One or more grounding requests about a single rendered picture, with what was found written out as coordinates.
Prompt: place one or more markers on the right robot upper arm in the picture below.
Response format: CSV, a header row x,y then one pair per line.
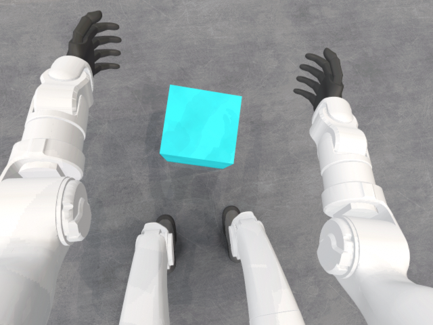
x,y
370,259

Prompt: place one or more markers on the left robot upper arm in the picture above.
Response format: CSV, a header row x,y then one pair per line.
x,y
40,217

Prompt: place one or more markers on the left robot thigh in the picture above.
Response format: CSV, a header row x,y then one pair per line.
x,y
146,297

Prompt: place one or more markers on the robot right hand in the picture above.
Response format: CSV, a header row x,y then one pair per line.
x,y
330,78

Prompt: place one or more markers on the robot left hand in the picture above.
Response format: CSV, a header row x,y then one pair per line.
x,y
84,42

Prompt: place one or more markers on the robot right foot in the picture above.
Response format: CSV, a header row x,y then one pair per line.
x,y
229,214

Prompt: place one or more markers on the left robot forearm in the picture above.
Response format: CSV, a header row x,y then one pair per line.
x,y
56,125

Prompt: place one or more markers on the carton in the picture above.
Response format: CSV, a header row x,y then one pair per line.
x,y
200,127

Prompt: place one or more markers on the right robot forearm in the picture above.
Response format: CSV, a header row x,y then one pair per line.
x,y
348,181

